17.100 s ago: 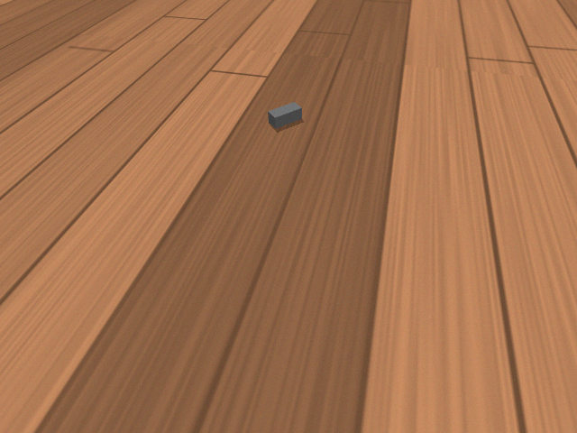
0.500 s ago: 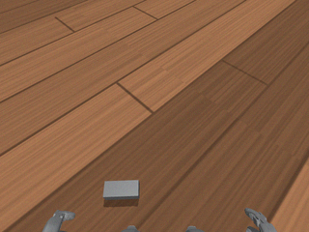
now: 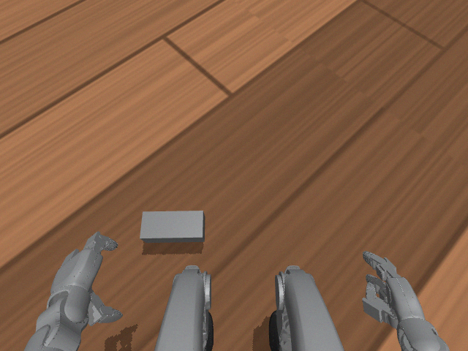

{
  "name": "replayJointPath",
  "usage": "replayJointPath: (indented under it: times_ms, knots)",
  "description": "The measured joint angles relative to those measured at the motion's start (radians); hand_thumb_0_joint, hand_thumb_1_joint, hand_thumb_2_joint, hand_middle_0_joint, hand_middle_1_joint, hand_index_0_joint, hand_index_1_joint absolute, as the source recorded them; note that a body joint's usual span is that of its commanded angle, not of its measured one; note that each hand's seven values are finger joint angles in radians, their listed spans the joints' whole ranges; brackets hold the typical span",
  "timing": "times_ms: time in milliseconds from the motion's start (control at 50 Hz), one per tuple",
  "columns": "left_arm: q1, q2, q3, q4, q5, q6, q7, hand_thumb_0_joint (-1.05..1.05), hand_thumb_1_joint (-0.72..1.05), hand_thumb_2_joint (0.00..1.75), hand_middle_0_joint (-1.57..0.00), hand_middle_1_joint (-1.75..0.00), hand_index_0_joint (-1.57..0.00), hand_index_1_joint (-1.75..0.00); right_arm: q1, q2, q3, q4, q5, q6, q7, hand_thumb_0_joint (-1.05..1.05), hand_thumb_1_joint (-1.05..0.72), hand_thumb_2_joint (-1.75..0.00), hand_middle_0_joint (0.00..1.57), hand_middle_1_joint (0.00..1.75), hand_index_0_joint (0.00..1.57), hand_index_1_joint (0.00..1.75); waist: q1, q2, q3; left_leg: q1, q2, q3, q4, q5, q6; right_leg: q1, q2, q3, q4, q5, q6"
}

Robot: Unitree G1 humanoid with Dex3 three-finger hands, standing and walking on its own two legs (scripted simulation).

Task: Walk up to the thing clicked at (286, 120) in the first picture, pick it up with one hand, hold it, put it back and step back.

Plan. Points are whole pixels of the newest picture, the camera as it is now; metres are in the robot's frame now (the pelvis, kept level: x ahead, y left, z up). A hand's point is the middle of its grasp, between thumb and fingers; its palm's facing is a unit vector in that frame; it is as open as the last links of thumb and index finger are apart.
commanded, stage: rise first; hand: left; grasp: from above
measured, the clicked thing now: (174, 227) +0.44 +0.21 -0.52
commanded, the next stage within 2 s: none
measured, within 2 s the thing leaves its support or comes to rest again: neither
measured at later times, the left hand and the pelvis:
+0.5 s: hand (131, 251) +0.33 +0.27 -0.29, palm faces -0.49 -0.18 -0.85, open 14.0 cm; pelvis -0.06 +0.00 -0.15, yaw -3 degrees
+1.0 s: hand (142, 238) +0.37 +0.27 -0.36, palm faces -0.48 -0.03 -0.88, open 14.1 cm; pelvis -0.05 +0.00 -0.19, yaw -5 degrees
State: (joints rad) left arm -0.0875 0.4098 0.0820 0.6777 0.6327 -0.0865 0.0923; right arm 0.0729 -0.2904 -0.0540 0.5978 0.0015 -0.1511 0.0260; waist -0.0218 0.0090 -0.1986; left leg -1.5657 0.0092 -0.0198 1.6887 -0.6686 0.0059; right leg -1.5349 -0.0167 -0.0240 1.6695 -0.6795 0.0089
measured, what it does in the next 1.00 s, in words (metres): lowers itself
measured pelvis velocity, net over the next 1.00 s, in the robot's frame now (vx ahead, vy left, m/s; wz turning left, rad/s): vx -0.05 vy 0.00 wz -0.08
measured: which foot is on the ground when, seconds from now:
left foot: down 0.00-1.00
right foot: down 0.00-1.00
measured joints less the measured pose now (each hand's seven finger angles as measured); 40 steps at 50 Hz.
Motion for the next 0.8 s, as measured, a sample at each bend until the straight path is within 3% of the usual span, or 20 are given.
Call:
replayJointPath:
  times_ms: [100, 220, 340, 460, 620, 800]
  knots:
    - [-0.145, 0.035, 0.01, 0.073, 0.096, -0.024, 0.041, -0.01, -0.57, 1.01, -0.09, -1.09, -0.08, -1.09, -0.018, -0.005, -0.009, 0.039, 0.0, 0.017, 0.012, 0.01, -0.92, -0.91, 0.2, 0.3, 0.2, 0.3, 0.006, 0.008, 0.019, -0.172, 0.006, -0.009, 0.141, -0.007, -0.004, -0.173, 0.006, -0.006, 0.142, -0.007, -0.008]
    - [-0.308, 0.084, 0.005, 0.181, 0.186, -0.068, 0.051, -0.01, -0.55, 1.01, -0.08, -1.07, -0.08, -1.08, 0.005, 0.002, -0.017, 0.092, -0.014, 0.034, 0.024, 0.01, -0.92, -0.91, 0.2, 0.3, 0.2, 0.3, 0.009, 0.01, 0.042, -0.333, 0.011, -0.026, 0.278, 0.004, -0.008, -0.33, 0.012, -0.019, 0.272, 0.007, -0.014]
    - [-0.413, 0.129, 0.003, 0.286, 0.279, -0.122, 0.072, -0.01, -0.54, 1.02, -0.09, -1.06, -0.09, -1.06, 0.044, 0.018, -0.015, 0.123, -0.027, 0.056, 0.028, 0.01, -0.91, -0.91, 0.2, 0.3, 0.2, 0.3, -0.02, 0.007, 0.056, -0.438, 0.014, -0.04, 0.376, 0.02, -0.007, -0.428, 0.017, -0.031, 0.358, 0.028, -0.013]
    - [-0.476, 0.16, -0.002, 0.379, 0.376, -0.156, 0.128, -0.01, -0.53, 1.03, -0.08, -1.05, -0.09, -1.05, 0.075, 0.018, -0.001, 0.139, -0.037, 0.085, 0.032, 0.01, -0.91, -0.91, 0.2, 0.3, 0.2, 0.3, -0.056, 0.008, 0.058, -0.506, 0.012, -0.048, 0.442, 0.027, 0.001, -0.487, 0.016, -0.037, 0.414, 0.038, -0.007]
    - [-0.572, 0.205, -0.013, 0.496, 0.479, -0.164, 0.199, 0.0, -0.53, 1.04, -0.08, -1.02, -0.08, -1.03, 0.077, 0.018, 0.021, 0.156, -0.06, 0.098, 0.046, 0.01, -0.91, -0.91, 0.2, 0.3, 0.2, 0.3, -0.094, -0.006, 0.064, -0.576, 0.005, -0.057, 0.507, 0.026, 0.008, -0.544, 0.012, -0.044, 0.469, 0.033, -0.001]
    - [-0.627, 0.215, -0.024, 0.545, 0.548, -0.17, 0.239, 0.0, -0.53, 1.03, -0.08, -1.0, -0.08, -1.0, 0.054, 0.021, 0.024, 0.16, -0.082, 0.101, 0.066, 0.0, -0.91, -0.91, 0.2, 0.3, 0.2, 0.3, -0.103, -0.006, 0.08, -0.629, 0.001, -0.059, 0.561, 0.009, 0.013, -0.589, 0.01, -0.045, 0.519, 0.014, 0.007]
